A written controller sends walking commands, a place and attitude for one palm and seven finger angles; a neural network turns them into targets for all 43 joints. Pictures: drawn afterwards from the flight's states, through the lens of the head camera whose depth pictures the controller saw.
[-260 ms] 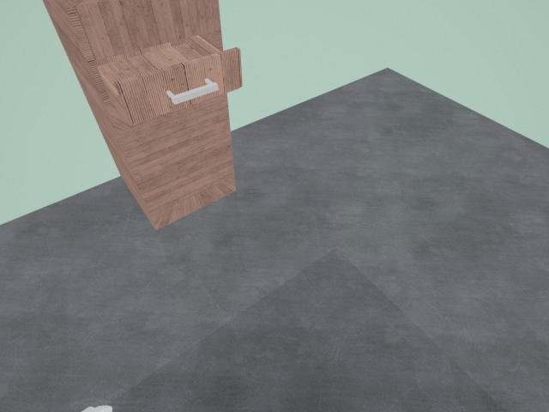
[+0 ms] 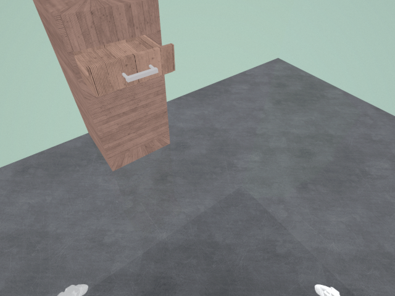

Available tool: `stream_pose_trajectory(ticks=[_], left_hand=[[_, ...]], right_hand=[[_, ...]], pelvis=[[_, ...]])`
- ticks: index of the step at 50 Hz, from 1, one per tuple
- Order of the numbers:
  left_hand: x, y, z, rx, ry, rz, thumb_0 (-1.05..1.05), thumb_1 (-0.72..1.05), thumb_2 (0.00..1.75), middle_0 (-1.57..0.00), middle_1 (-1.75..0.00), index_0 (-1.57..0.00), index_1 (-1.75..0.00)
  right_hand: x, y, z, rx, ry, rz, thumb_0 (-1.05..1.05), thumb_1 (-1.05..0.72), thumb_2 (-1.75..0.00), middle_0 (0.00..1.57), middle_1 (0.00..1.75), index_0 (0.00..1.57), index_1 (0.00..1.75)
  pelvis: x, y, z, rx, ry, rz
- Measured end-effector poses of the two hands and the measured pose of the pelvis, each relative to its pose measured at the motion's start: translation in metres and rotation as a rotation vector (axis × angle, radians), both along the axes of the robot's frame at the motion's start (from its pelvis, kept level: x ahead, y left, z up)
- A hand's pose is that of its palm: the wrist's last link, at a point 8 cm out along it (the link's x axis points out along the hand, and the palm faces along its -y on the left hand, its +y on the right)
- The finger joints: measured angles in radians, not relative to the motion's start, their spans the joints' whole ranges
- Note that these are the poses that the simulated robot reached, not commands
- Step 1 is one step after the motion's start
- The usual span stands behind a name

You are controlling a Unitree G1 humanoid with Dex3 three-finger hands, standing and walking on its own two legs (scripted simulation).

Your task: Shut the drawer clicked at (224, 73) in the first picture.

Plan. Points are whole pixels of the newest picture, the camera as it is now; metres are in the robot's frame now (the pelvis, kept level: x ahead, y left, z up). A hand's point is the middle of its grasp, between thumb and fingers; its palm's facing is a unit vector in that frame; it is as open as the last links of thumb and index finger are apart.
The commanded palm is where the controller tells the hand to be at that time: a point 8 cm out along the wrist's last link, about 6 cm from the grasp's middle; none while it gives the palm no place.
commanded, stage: stand and wait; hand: left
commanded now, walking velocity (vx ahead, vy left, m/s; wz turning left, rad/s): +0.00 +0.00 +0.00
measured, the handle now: (140, 72) +0.96 +0.31 -0.05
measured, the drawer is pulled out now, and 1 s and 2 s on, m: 0.16 0.16 0.16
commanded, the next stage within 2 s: look at it before walking up in 0.84 s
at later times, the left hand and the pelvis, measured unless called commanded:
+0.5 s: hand out of the picture +0.04 +0.23 -0.15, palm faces -0.03 -0.95 -0.32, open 7.4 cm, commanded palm none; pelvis -0.02 -0.01 +0.01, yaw +0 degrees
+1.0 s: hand out of the picture +0.05 +0.21 -0.15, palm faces -0.03 -0.95 -0.30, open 7.3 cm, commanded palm none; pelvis -0.02 -0.02 +0.01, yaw +0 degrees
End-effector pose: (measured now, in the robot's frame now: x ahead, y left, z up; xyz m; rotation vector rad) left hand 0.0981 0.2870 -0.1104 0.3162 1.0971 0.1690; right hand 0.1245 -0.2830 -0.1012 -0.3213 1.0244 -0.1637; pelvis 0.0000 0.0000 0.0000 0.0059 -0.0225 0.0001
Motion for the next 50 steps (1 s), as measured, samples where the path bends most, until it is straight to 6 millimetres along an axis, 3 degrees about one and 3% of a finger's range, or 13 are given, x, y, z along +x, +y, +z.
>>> stream_pose_trajectory(ticks=[6,16,24,50], left_hand=[[-0.015,-0.006,-0.003,-0.01,0.04,0.01,0.0,0.9,0.9,-0.21,-0.3,-0.21,-0.3],[-0.046,-0.011,-0.007,-0.012,0.122,0.034,0.0,0.9,0.9,-0.21,-0.3,-0.21,-0.3],[-0.058,-0.016,-0.007,-0.01,0.145,0.04,0.0,0.9,0.9,-0.21,-0.3,-0.21,-0.3],[-0.058,-0.028,-0.009,-0.028,0.13,0.032,0.0,0.9,0.9,-0.21,-0.3,-0.21,-0.3]], right_hand=[[-0.014,-0.003,-0.004,0.004,0.044,-0.008,0.01,-0.91,-0.9,0.2,0.3,0.2,0.3],[-0.055,-0.01,-0.014,0.014,0.155,-0.042,0.01,-0.91,-0.9,0.2,0.3,0.2,0.3],[-0.077,-0.013,-0.019,0.025,0.201,-0.064,0.01,-0.91,-0.9,0.2,0.3,0.2,0.3],[-0.084,-0.018,-0.016,0.026,0.196,-0.074,0.01,-0.91,-0.9,0.2,0.3,0.2,0.3]], pelvis=[[-0.004,-0.004,0.002,0.001,-0.002,0.001],[-0.01,-0.009,0.004,0.0,-0.007,0.002],[-0.015,-0.014,0.006,0.001,-0.011,0.0],[-0.021,-0.02,0.007,-0.001,-0.005,-0.004]])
